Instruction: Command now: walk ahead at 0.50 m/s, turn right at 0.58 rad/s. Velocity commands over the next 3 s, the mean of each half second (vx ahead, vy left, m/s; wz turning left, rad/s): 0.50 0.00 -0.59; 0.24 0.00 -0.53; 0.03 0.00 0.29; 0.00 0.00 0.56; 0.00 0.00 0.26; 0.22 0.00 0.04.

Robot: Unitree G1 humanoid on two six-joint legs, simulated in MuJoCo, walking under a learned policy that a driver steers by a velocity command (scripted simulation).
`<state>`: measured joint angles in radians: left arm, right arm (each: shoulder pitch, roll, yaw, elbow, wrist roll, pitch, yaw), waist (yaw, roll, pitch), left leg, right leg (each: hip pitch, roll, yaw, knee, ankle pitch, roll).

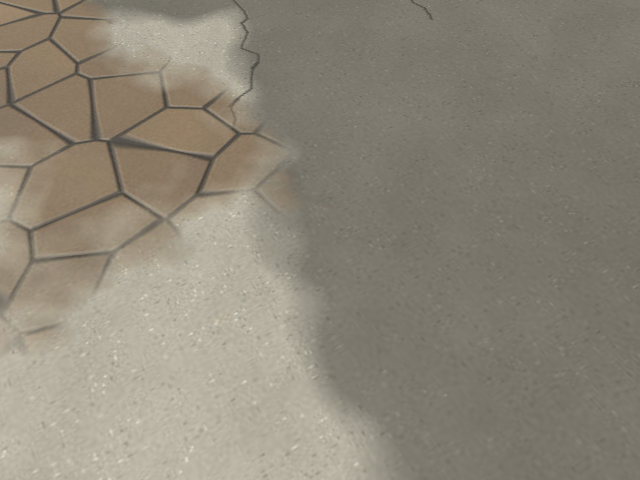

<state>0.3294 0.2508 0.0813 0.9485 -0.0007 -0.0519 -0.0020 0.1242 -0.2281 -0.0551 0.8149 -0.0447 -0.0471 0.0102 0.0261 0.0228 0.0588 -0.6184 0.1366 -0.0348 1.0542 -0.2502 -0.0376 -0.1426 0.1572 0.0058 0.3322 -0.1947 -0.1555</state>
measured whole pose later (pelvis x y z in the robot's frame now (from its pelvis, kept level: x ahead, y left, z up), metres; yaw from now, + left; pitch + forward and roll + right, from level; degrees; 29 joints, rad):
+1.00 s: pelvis +0.44 -0.05 -0.01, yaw -33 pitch +1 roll +1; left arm 0.18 0.24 0.05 0.74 0.02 -0.01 0.00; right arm 0.19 -0.26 -0.04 0.75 -0.02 0.03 -0.01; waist 0.00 0.03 0.09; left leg -0.53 0.07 -0.01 1.14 -0.41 -0.03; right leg -0.35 0.11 -0.01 0.43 -0.09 -0.12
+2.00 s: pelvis +0.46 -0.07 +0.00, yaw -1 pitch +0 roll +1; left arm 0.19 0.26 0.02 0.69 0.02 0.01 0.04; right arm 0.22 -0.34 -0.09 0.72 -0.01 0.08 0.04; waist -0.01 0.05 0.07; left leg -0.44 -0.07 -0.06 1.08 -0.43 -0.05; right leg -0.21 -0.01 -0.05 0.42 -0.21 -0.04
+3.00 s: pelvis +0.53 -0.02 +0.00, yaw +5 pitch +0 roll +0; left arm 0.20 0.27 0.05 0.89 0.04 -0.03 -0.04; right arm 0.45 -0.25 -0.03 0.98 -0.02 -0.07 0.00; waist -0.04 -0.03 0.01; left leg -0.02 -0.06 0.01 0.26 -0.25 0.07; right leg -0.48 -0.03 -0.02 0.96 -0.28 -0.07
